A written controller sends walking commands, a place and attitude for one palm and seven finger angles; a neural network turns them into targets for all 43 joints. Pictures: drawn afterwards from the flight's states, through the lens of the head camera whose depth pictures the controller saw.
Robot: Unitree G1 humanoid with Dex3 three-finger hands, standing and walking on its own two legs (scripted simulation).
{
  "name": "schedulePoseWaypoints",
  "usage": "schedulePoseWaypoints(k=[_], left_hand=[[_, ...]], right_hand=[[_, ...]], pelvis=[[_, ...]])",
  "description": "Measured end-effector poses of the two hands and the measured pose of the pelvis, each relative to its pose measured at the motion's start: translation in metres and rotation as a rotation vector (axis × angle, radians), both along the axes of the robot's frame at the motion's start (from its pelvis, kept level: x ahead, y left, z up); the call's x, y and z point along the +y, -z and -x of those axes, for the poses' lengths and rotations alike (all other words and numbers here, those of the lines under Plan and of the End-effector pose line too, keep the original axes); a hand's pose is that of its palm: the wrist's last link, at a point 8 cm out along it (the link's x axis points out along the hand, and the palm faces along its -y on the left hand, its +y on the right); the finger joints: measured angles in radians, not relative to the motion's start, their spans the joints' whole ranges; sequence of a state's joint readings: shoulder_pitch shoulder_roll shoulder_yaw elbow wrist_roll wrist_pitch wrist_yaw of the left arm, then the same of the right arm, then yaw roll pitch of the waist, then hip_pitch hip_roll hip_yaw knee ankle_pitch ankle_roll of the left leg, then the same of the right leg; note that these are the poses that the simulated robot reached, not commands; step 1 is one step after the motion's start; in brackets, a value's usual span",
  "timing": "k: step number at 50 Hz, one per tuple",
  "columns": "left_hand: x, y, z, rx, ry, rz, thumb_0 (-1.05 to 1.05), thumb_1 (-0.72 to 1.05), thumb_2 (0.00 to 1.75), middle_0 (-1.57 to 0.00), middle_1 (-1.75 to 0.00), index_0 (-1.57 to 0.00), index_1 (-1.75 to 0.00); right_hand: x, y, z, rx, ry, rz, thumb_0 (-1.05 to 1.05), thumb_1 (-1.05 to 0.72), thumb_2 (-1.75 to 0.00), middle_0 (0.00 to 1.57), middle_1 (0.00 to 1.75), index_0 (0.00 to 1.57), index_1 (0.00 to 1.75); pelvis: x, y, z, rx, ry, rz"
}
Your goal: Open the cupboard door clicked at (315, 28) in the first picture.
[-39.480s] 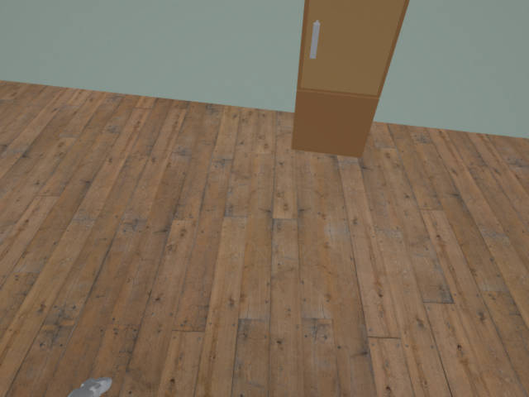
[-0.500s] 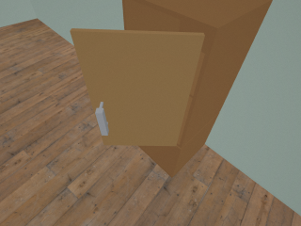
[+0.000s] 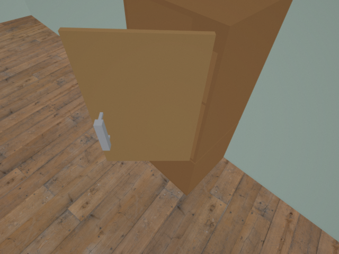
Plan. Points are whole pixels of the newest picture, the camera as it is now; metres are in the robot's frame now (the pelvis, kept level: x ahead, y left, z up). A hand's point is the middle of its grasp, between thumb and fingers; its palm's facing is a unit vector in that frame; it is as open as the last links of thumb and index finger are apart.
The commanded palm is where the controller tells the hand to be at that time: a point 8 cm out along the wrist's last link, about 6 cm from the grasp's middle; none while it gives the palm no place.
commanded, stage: come to a stop and stand still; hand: left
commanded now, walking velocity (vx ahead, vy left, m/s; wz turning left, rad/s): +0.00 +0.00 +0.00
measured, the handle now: (104, 131) +0.51 +0.26 -0.10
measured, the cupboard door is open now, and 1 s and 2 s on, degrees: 46 46 46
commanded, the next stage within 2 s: look again from close up in 0.12 s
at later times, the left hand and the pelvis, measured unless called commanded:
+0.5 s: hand out of the picture +0.00 +0.20 -0.18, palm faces -0.01 -0.98 -0.21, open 7.4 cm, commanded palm none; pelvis -0.02 +0.03 -0.01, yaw +0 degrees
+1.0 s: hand out of the picture +0.11 +0.22 -0.08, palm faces +0.24 -0.95 -0.18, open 7.5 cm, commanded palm +0.08 +0.27 -0.07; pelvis -0.03 +0.03 -0.01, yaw +2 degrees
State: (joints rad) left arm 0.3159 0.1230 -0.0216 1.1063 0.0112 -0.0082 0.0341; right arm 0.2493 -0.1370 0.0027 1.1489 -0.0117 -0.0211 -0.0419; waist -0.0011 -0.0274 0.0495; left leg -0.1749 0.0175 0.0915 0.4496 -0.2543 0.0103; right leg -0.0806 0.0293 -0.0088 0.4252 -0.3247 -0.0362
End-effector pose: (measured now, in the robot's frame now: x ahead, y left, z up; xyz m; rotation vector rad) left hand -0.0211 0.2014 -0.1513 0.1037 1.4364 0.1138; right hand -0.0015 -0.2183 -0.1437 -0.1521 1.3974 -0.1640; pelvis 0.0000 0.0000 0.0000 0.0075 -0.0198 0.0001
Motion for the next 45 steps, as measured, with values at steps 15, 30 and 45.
schedulePoseWaypoints(k=[15,30,45], left_hand=[[0.022,-0.004,-0.004,-0.066,0.035,-0.059,0.00,0.91,0.90,-0.20,-0.30,-0.20,-0.30],[0.056,-0.007,-0.009,-0.109,0.054,-0.071,0.00,0.91,0.90,-0.20,-0.30,-0.20,-0.30],[0.058,-0.008,0.004,-0.072,-0.011,-0.059,0.00,0.90,0.90,-0.20,-0.30,-0.20,-0.30]], right_hand=[[0.000,0.005,-0.004,-0.084,0.004,-0.003,0.01,-0.93,-0.90,0.20,0.29,0.20,0.30],[0.027,0.003,0.024,-0.061,-0.018,-0.019,0.01,-0.93,-0.90,0.20,0.30,0.20,0.30],[0.023,-0.003,0.016,-0.069,-0.015,0.009,0.01,-0.91,-0.90,0.20,0.30,0.20,0.30]], pelvis=[[0.009,0.005,0.013,0.001,0.003,0.027],[0.031,0.004,0.028,0.001,0.009,0.006],[0.034,0.002,0.026,0.012,0.002,0.014]])
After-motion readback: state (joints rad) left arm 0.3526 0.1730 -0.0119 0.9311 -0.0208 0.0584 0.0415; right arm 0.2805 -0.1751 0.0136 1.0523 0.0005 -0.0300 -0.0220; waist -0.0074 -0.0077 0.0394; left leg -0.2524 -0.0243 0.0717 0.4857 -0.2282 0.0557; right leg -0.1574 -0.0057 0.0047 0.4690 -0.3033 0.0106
